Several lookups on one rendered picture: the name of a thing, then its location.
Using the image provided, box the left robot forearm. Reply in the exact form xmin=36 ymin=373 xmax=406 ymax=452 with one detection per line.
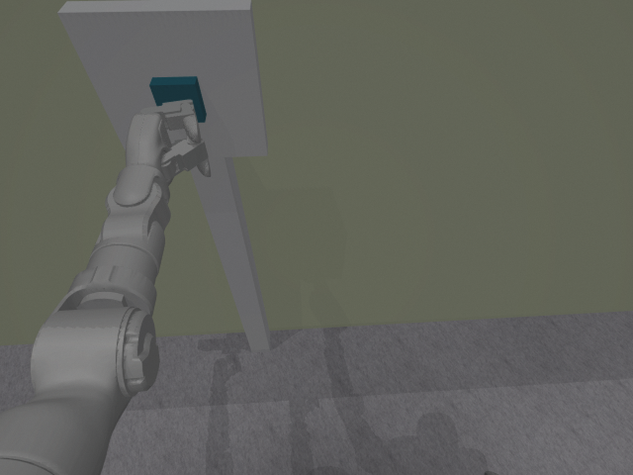
xmin=30 ymin=164 xmax=171 ymax=392

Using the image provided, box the button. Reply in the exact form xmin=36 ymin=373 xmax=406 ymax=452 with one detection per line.
xmin=149 ymin=76 xmax=207 ymax=123

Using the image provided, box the left robot hand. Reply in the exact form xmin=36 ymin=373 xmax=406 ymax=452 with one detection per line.
xmin=126 ymin=99 xmax=211 ymax=186

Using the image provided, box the left robot upper arm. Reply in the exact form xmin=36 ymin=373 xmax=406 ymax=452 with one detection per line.
xmin=0 ymin=307 xmax=160 ymax=475

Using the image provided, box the panel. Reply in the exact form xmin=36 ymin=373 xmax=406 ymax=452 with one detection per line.
xmin=57 ymin=0 xmax=270 ymax=352

